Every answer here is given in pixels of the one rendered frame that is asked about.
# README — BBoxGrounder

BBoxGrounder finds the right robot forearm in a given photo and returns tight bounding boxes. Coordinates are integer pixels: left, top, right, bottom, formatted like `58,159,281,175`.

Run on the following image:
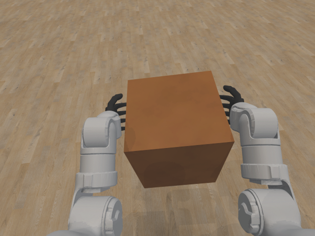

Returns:
229,102,301,223

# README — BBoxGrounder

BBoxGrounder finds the right robot hand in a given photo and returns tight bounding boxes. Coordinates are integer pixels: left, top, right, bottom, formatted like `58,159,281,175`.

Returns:
220,86,244,124

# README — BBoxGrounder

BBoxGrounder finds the robot left upper arm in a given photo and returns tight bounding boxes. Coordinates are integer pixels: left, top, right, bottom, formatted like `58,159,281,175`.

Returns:
47,196,123,236

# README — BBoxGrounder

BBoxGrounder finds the left robot hand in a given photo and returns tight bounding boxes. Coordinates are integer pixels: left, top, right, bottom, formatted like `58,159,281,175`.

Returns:
105,93,126,131

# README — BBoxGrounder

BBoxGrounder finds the carton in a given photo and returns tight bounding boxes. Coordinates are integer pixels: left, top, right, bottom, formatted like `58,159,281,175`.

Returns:
124,71,235,188

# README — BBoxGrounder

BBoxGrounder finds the robot right upper arm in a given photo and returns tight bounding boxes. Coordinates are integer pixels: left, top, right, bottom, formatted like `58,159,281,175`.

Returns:
238,188,315,236

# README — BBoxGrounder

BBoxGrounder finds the left robot forearm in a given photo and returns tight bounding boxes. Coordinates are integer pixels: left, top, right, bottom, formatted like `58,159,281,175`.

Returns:
68,111,122,226

